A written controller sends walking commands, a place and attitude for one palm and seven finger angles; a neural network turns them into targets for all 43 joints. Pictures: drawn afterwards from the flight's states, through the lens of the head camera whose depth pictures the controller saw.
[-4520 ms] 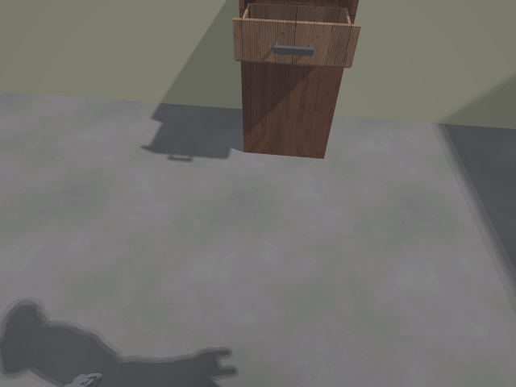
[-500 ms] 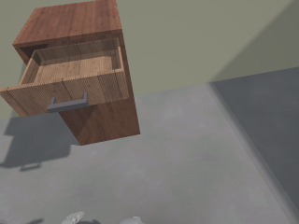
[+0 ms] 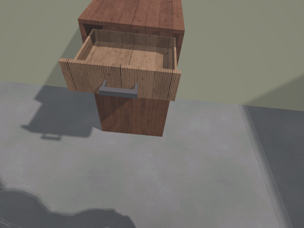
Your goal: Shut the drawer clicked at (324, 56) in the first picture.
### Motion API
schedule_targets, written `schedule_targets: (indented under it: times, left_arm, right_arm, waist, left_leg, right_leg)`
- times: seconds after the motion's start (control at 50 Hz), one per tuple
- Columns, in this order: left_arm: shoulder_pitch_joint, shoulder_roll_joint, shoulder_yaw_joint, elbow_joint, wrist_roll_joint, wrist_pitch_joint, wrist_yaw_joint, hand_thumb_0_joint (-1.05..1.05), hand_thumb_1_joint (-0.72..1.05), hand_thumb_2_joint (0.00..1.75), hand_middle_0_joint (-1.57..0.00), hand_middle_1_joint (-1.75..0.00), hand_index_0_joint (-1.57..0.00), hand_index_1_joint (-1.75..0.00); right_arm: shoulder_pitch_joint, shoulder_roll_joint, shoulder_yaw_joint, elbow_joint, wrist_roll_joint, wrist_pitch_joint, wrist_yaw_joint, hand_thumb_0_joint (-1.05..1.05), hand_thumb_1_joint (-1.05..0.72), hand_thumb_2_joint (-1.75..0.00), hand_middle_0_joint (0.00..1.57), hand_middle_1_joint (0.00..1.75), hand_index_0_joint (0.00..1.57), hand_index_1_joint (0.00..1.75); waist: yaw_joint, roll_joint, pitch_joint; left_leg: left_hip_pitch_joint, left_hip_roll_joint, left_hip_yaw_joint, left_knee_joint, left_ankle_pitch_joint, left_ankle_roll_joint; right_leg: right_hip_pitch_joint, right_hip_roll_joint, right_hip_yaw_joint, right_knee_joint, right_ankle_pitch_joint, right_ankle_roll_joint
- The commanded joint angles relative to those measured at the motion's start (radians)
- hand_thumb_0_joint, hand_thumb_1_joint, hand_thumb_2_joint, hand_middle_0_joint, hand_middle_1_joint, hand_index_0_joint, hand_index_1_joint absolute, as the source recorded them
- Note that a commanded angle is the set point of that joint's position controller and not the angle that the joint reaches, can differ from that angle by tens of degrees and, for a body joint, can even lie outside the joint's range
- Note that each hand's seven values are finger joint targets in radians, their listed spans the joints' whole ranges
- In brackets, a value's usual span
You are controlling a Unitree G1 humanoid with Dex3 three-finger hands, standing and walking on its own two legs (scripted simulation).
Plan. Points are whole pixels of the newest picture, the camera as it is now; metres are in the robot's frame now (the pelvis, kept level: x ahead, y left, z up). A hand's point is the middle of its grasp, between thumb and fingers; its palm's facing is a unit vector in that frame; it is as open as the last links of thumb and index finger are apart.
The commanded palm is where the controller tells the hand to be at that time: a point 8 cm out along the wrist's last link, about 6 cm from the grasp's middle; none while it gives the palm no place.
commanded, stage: take the last steps up to it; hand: left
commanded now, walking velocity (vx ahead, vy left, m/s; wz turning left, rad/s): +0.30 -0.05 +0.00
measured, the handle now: (119, 88) +0.56 +0.18 +0.01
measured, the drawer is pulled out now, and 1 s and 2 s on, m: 0.30 0.30 0.30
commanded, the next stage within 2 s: come to a stop and stand still in 0.76 s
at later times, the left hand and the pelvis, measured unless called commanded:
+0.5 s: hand (113, 212) +0.19 +0.13 -0.16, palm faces +0.06 -0.97 -0.22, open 7.3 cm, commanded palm none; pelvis +0.12 -0.05 +0.00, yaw +1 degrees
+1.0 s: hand (108, 204) +0.21 +0.16 -0.18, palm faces +0.09 -0.99 -0.14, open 7.3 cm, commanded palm none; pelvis +0.25 -0.01 +0.00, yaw +1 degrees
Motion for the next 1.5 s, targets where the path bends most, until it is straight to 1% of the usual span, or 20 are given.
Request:
schedule_targets:
  times: [0.0, 0.2, 0.28, 0.3, 0.32, 0.34, 0.36, 0.42, 0.48, 0.68, 0.74, 0.76, 0.8, 0.88, 0.94, 1.08, 1.2, 1.24, 1.26, 1.48]
  left_arm:
    - [-0.042, 0.028, -0.004, -0.07, -0.004, -0.043, -0.013, 0.0, 0.9, 0.9, -0.2, -0.3, -0.2, -0.3]
    - [-0.212, -0.011, -0.002, -0.116, -0.01, -0.053, -0.023, 0.0, 0.9, 0.9, -0.2, -0.3, -0.2, -0.3]
    - [-0.07, 0.004, 0.017, -0.071, -0.007, -0.069, -0.021, 0.0, 0.9, 0.9, -0.2, -0.3, -0.2, -0.3]
    - [0.054, 0.045, 0.027, -0.031, -0.003, -0.081, -0.016, 0.0, 0.9, 0.9, -0.2, -0.3, -0.2, -0.3]
    - [0.185, 0.135, 0.05, 0.007, 0.004, -0.096, -0.004, 0.0, 0.9, 0.9, -0.2, -0.3, -0.2, -0.3]
    - [0.251, 0.192, 0.053, 0.017, -0.016, -0.093, 0.002, 0.0, 0.9, 0.9, -0.2, -0.3, -0.2, -0.3]
    - [0.189, 0.166, 0.05, 0.007, -0.021, -0.088, 0.01, 0.0, 0.9, 0.9, -0.2, -0.3, -0.2, -0.3]
    - [-0.02, 0.032, 0.012, -0.048, -0.014, -0.093, 0.021, 0.0, 0.9, 0.9, -0.2, -0.3, -0.2, -0.3]
    - [-0.028, -0.009, 0.0, -0.041, -0.009, -0.106, 0.024, 0.0, 0.9, 0.9, -0.2, -0.3, -0.2, -0.3]
    - [0.077, 0.033, 0.008, 0.021, -0.003, -0.11, 0.019, 0.0, 0.9, 0.9, -0.2, -0.3, -0.2, -0.3]
    - [0.073, 0.025, 0.007, 0.037, -0.01, -0.097, 0.021, 0.0, 0.9, 0.9, -0.2, -0.3, -0.2, -0.3]
    - [0.086, -0.001, 0.002, 0.037, -0.01, -0.091, 0.02, 0.0, 0.9, 0.9, -0.2, -0.3, -0.2, -0.3]
    - [0.089, -0.068, -0.013, 0.002, -0.016, -0.088, 0.014, 0.0, 0.9, 0.9, -0.2, -0.3, -0.2, -0.3]
    - [0.023, -0.071, -0.015, 0.019, -0.011, -0.071, 0.017, 0.0, 0.9, 0.9, -0.2, -0.3, -0.2, -0.3]
    - [0.097, -0.095, -0.023, 0.054, -0.015, -0.034, 0.031, 0.0, 0.9, 0.9, -0.2, -0.3, -0.2, -0.3]
    - [-0.006, -0.039, -0.003, -0.022, -0.008, 0.004, 0.037, 0.0, 0.9, 0.9, -0.2, -0.3, -0.2, -0.3]
    - [0.033, -0.014, 0.003, -0.037, -0.006, -0.023, 0.042, 0.0, 0.9, 0.9, -0.2, -0.3, -0.2, -0.3]
    - [-0.019, 0.106, 0.015, -0.053, -0.002, -0.044, 0.045, 0.0, 0.9, 0.9, -0.2, -0.3, -0.2, -0.3]
    - [-0.001, 0.115, 0.016, -0.061, -0.004, -0.045, 0.044, 0.0, 0.9, 0.9, -0.2, -0.3, -0.2, -0.3]
    - [-0.045, 0.101, 0.034, -0.088, 0.0, -0.045, 0.053, 0.0, 0.9, 0.9, -0.2, -0.3, -0.2, -0.3]
  right_arm:
    - [0.126, -0.158, -0.037, 0.021, 0.007, -0.028, -0.022, 0.0, -0.9, -0.9, 0.2, 0.3, 0.2, 0.3]
    - [0.231, -0.159, -0.052, 0.099, -0.008, -0.037, -0.024, 0.0, -0.9, -0.9, 0.2, 0.3, 0.2, 0.3]
    - [0.208, -0.156, -0.05, 0.119, -0.006, -0.034, -0.024, 0.0, -0.9, -0.9, 0.2, 0.3, 0.2, 0.3]
    - [0.215, -0.136, -0.045, 0.123, 0.001, -0.038, -0.02, 0.0, -0.9, -0.9, 0.2, 0.3, 0.2, 0.3]
    - [0.249, -0.072, -0.034, 0.108, 0.013, -0.047, -0.01, 0.0, -0.9, -0.9, 0.2, 0.3, 0.2, 0.3]
    - [0.227, -0.084, -0.035, 0.077, 0.015, -0.043, -0.011, 0.0, -0.9, -0.9, 0.2, 0.3, 0.2, 0.3]
    - [0.171, -0.099, -0.046, 0.069, 0.014, -0.032, -0.008, 0.0, -0.9, -0.9, 0.2, 0.3, 0.2, 0.3]
    - [0.158, -0.05, -0.05, 0.086, -0.004, -0.011, 0.005, 0.0, -0.9, -0.9, 0.2, 0.3, 0.2, 0.3]
    - [0.232, -0.01, -0.047, 0.111, -0.008, 0.011, 0.008, 0.0, -0.9, -0.9, 0.2, 0.3, 0.2, 0.3]
    - [0.021, -0.013, -0.04, 0.035, 0.002, -0.017, 0.024, 0.0, -0.9, -0.9, 0.2, 0.3, 0.2, 0.3]
    - [0.072, -0.022, -0.034, 0.059, 0.001, -0.03, 0.015, 0.0, -0.9, -0.9, 0.2, 0.3, 0.2, 0.3]
    - [0.137, -0.055, -0.038, 0.083, 0.001, -0.038, 0.01, 0.0, -0.9, -0.9, 0.2, 0.3, 0.2, 0.3]
    - [0.301, -0.207, -0.066, 0.112, -0.009, -0.034, -0.008, 0.0, -0.9, -0.9, 0.2, 0.3, 0.2, 0.3]
    - [0.134, -0.097, -0.025, 0.08, -0.002, -0.036, -0.033, 0.0, -0.9, -0.9, 0.2, 0.3, 0.2, 0.3]
    - [0.074, -0.081, -0.017, 0.078, 0.007, -0.034, -0.046, 0.0, -0.9, -0.9, 0.2, 0.3, 0.2, 0.3]
    - [0.07, -0.137, -0.054, 0.082, 0.003, 0.01, -0.049, 0.0, -0.9, -0.9, 0.2, 0.3, 0.2, 0.3]
    - [0.044, -0.13, -0.068, 0.068, 0.006, 0.026, -0.031, 0.0, -0.9, -0.9, 0.2, 0.3, 0.2, 0.3]
    - [0.092, -0.037, -0.055, 0.049, 0.02, 0.034, -0.016, 0.0, -0.9, -0.9, 0.2, 0.3, 0.2, 0.3]
    - [0.063, -0.04, -0.056, 0.04, 0.016, 0.056, -0.02, 0.0, -0.9, -0.9, 0.2, 0.3, 0.2, 0.3]
    - [0.044, -0.084, -0.058, 0.03, 0.006, 0.069, -0.002, 0.0, -0.9, -0.9, 0.2, 0.3, 0.2, 0.3]
  waist:
    - [-0.053, 0.174, 0.036]
    - [-0.084, 0.17, 0.116]
    - [-0.006, 0.117, 0.06]
    - [0.046, 0.037, -0.007]
    - [0.082, -0.191, -0.115]
    - [0.088, -0.256, -0.163]
    - [0.077, -0.169, -0.12]
    - [-0.026, -0.012, 0.037]
    - [-0.078, -0.051, 0.042]
    - [-0.017, -0.084, 0.033]
    - [-0.049, -0.041, 0.023]
    - [-0.071, 0.035, 0.004]
    - [-0.118, 0.372, -0.062]
    - [-0.057, 0.117, 0.005]
    - [-0.019, 0.133, -0.061]
    - [-0.048, 0.206, -0.015]
    - [-0.007, 0.13, -0.066]
    - [-0.046, -0.162, -0.069]
    - [-0.012, -0.171, -0.083]
    - [0.005, -0.115, -0.057]
  left_leg:
    - [0.084, 0.241, -0.192, -0.272, 0.3, 0.143]
    - [0.056, 0.279, -0.172, -0.268, 0.301, 0.15]
    - [-0.059, 0.226, -0.128, -0.097, 0.296, 0.103]
    - [-0.129, 0.164, -0.068, 0.095, 0.303, 0.065]
    - [-0.338, 0.05, 0.044, 0.401, 0.059, 0.01]
    - [-0.421, 0.006, 0.009, 0.637, -0.268, 0.007]
    - [-0.447, 0.044, -0.051, 0.753, -0.233, 0.017]
    - [-0.413, 0.128, -0.058, 0.739, -0.006, -0.008]
    - [-0.347, 0.133, -0.015, 0.626, 0.053, -0.042]
    - [-0.302, 0.098, 0.046, 0.203, 0.051, -0.05]
    - [-0.11, 0.065, 0.084, 0.031, 0.137, -0.043]
    - [0.026, 0.079, 0.056, -0.029, 0.168, -0.034]
    - [0.208, 0.41, -0.345, -0.194, 0.255, 0.125]
    - [-0.02, 0.36, -0.212, -0.226, 0.499, 0.143]
    - [-0.026, 0.294, -0.056, -0.182, 0.797, 0.108]
    - [-0.026, 0.313, -0.069, -0.145, 0.767, 0.132]
    - [-0.053, 0.22, -0.034, 0.0, 0.466, 0.043]
    - [-0.199, 0.038, 0.07, 0.164, -0.093, -0.06]
    - [-0.18, 0.028, 0.012, 0.291, -0.254, -0.062]
    - [-0.295, 0.035, -0.061, 0.436, -0.105, -0.091]
  right_leg:
    - [-0.179, -0.026, 0.035, 0.055, 0.109, 0.01]
    - [-0.099, -0.024, 0.002, -0.276, 0.141, -0.012]
    - [0.219, 0.045, -0.049, -0.462, 0.202, -0.042]
    - [0.403, 0.013, 0.006, -0.523, 0.202, -0.065]
    - [0.619, -0.236, 0.333, -0.628, 0.13, -0.157]
    - [0.599, -0.37, 0.569, -0.774, 0.081, -0.232]
    - [0.5, -0.373, 0.576, -0.82, -0.056, -0.249]
    - [0.186, -0.259, 0.298, -0.852, -0.016, -0.189]
    - [0.106, -0.196, 0.131, -0.864, 0.159, -0.167]
    - [0.268, -0.205, 0.119, -0.791, 0.329, -0.192]
    - [0.221, -0.158, 0.075, -0.693, 0.324, -0.147]
    - [0.153, -0.116, 0.045, -0.577, 0.296, -0.121]
    - [-0.098, 0.054, -0.099, -0.159, -0.148, -0.041]
    - [-0.072, -0.035, 0.071, 0.04, -0.034, -0.028]
    - [0.069, -0.02, 0.063, -0.106, 0.06, 0.007]
    - [0.059, 0.01, 0.031, -0.191, 0.024, 0.002]
    - [0.229, 0.009, 0.026, -0.574, 0.306, -0.011]
    - [0.27, -0.268, 0.289, -0.655, 0.725, -0.133]
    - [0.213, -0.323, 0.339, -0.694, 0.758, -0.206]
    - [0.303, -0.244, 0.261, -0.706, 0.485, -0.207]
